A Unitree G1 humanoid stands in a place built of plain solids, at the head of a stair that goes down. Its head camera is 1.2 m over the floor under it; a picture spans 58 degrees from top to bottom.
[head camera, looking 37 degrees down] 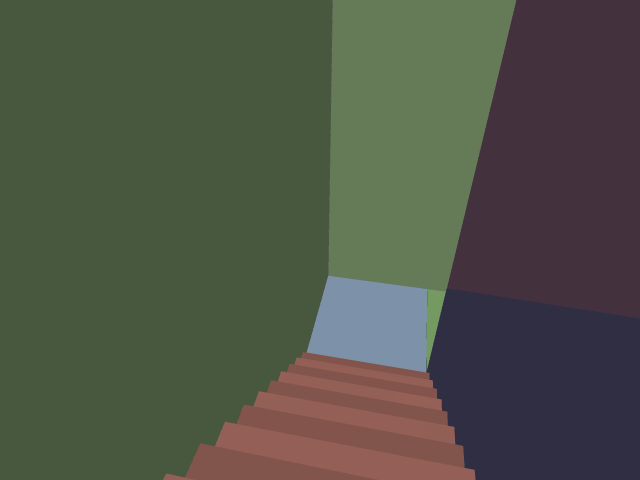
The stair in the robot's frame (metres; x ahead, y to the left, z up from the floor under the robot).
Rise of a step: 0.19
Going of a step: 0.21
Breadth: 1.36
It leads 11 degrees to the right of straight ahead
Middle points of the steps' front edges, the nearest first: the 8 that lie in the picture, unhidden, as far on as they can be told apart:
1.03 -0.11 -0.75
1.23 -0.15 -0.94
1.44 -0.20 -1.13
1.65 -0.24 -1.32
1.86 -0.28 -1.51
2.07 -0.32 -1.70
2.28 -0.37 -1.88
2.49 -0.41 -2.07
